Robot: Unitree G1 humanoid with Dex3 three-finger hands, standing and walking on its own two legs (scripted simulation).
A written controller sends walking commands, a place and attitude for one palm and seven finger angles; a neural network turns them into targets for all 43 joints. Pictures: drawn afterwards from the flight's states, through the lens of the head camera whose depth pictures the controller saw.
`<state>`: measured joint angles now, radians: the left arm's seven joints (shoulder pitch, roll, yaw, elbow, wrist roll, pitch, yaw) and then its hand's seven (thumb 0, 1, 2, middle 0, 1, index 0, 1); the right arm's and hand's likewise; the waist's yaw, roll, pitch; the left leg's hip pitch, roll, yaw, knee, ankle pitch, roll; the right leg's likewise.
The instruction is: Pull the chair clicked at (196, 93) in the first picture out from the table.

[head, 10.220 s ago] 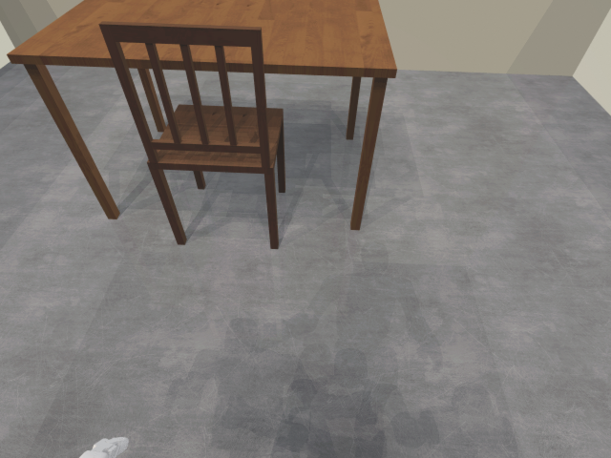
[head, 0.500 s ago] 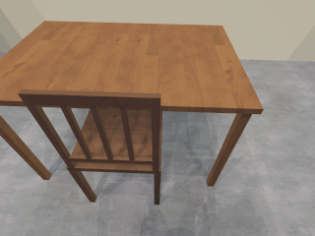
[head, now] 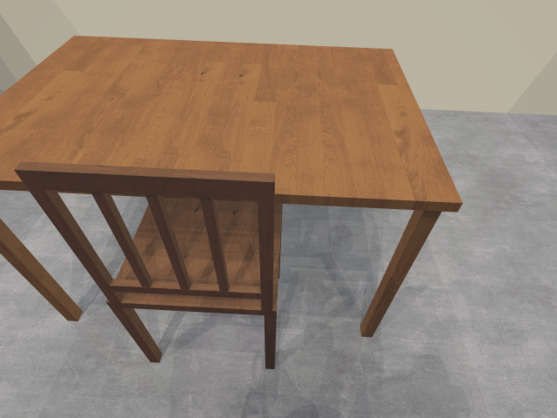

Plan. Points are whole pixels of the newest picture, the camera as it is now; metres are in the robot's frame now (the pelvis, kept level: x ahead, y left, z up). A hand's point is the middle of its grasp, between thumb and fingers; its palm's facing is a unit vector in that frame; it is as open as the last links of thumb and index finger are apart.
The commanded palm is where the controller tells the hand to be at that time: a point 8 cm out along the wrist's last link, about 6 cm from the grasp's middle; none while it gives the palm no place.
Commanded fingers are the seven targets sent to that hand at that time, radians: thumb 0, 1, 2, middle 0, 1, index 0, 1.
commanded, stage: come to a stop and stand still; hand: left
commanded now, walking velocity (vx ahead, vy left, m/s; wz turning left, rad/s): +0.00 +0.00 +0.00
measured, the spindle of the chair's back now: (171, 246) +0.44 +0.25 -0.08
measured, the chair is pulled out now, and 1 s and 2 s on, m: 0.00 0.00 0.00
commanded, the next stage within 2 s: look again from close up in 0.08 s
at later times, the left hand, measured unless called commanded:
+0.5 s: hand out of the picture +0.00 +0.23 -0.18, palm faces +0.05 -0.97 -0.24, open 7.4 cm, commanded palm none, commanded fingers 0.00 0.90 0.90 -0.20 -0.30 -0.20 -0.30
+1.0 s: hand out of the picture -0.05 +0.27 -0.18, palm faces +0.00 -0.98 -0.19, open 7.4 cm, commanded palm none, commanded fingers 0.00 0.90 0.90 -0.20 -0.30 -0.20 -0.30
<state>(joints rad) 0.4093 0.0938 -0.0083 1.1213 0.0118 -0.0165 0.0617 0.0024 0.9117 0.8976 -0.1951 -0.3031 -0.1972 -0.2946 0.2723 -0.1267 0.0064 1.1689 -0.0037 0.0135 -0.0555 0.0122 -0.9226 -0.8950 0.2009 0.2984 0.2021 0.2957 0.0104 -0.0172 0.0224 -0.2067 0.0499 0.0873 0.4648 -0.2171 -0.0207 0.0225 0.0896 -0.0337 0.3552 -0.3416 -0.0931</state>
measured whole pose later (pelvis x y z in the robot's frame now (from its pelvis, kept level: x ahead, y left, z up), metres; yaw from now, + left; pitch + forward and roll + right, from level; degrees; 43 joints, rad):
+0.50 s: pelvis -0.02 +0.05 -0.01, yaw +1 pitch -1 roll -1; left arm 0.30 0.17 0.00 1.00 0.02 0.00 0.06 0.00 0.91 0.90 -0.20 -0.30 -0.20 -0.29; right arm 0.25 -0.17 -0.02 1.04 -0.02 0.00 -0.03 0.01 -0.93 -0.89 0.20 0.30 0.20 0.30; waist -0.01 0.02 0.05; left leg -0.32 0.00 0.09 0.60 -0.26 0.05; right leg -0.10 0.03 -0.05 0.53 -0.41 -0.04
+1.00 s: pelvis -0.03 +0.09 +0.00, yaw +0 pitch +0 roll +0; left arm 0.32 0.18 -0.01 1.05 0.02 0.01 0.04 0.00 0.91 0.90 -0.20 -0.30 -0.20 -0.29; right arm 0.21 -0.17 -0.01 1.07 -0.01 0.01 -0.01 0.00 -0.91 -0.89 0.20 0.30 0.20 0.30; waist 0.01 -0.03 0.07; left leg -0.29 -0.06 0.14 0.44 -0.17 0.12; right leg -0.12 -0.04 0.00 0.47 -0.35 0.03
